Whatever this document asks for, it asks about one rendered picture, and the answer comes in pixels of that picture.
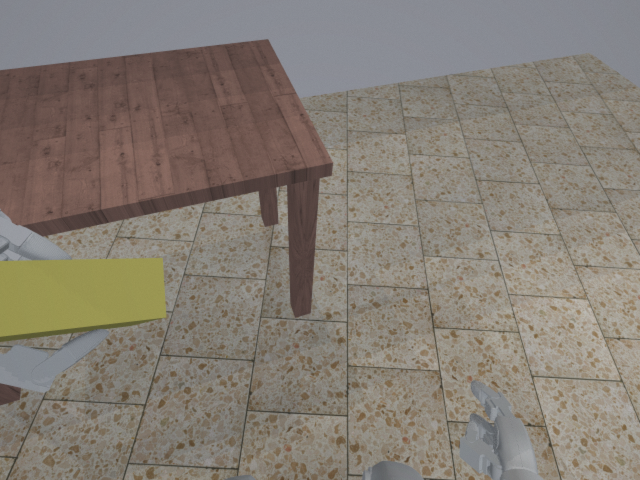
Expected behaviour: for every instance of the left robot hand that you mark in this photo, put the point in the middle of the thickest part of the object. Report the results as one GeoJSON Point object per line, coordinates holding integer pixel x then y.
{"type": "Point", "coordinates": [23, 366]}

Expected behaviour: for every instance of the table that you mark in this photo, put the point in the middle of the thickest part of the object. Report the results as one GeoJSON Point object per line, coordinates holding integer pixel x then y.
{"type": "Point", "coordinates": [91, 142]}

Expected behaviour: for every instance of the right robot hand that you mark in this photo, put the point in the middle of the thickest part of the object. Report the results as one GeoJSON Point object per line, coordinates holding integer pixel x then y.
{"type": "Point", "coordinates": [494, 450]}

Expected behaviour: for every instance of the sponge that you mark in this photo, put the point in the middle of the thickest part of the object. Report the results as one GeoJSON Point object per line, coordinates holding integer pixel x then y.
{"type": "Point", "coordinates": [41, 298]}

